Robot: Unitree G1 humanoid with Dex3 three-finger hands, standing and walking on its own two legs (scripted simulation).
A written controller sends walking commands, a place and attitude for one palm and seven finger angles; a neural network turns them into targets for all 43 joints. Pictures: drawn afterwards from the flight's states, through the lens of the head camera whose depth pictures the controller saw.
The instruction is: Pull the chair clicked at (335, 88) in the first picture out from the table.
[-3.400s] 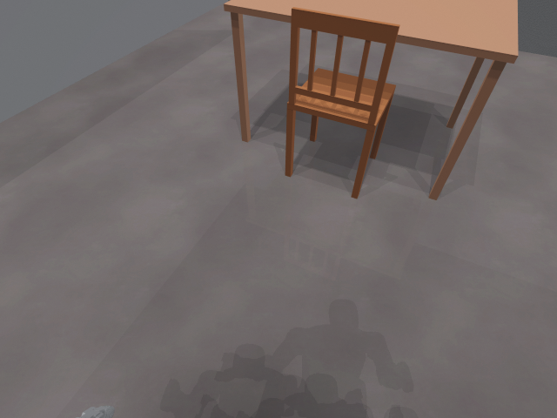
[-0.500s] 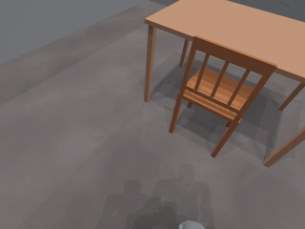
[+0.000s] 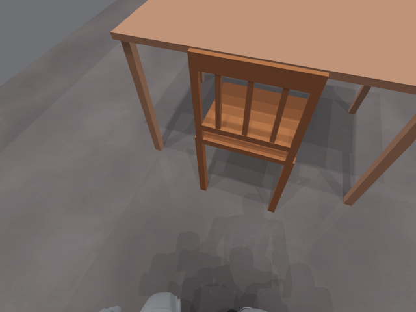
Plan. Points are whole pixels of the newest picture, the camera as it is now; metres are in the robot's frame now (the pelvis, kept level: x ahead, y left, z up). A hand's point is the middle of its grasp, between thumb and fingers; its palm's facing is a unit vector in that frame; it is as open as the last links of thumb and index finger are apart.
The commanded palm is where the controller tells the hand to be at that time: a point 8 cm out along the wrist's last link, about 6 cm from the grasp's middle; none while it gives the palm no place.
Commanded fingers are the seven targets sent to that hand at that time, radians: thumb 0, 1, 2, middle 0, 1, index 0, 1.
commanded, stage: turn to face it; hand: left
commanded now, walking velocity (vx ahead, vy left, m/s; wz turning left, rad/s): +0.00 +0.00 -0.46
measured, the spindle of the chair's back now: (247, 110) +0.72 -0.10 -0.12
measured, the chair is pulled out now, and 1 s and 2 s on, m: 0.00 0.00 0.00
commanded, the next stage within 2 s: take the last steps up to it in 0.42 s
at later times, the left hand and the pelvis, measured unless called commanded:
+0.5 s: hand out of the picture +0.13 +0.25 -0.17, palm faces -0.12 -0.97 -0.21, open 7.4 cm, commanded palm none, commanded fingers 0.00 0.90 0.90 -0.20 -0.30 -0.20 -0.30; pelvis +0.04 +0.05 +0.01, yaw -12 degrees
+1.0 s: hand (154, 290) +0.18 +0.14 -0.15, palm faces -0.26 -0.93 -0.24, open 7.2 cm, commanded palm none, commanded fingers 0.00 0.90 0.90 -0.20 -0.30 -0.20 -0.30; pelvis +0.09 -0.03 +0.01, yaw -17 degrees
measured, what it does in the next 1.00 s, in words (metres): steps on the spot, turning right: left foot, then right foot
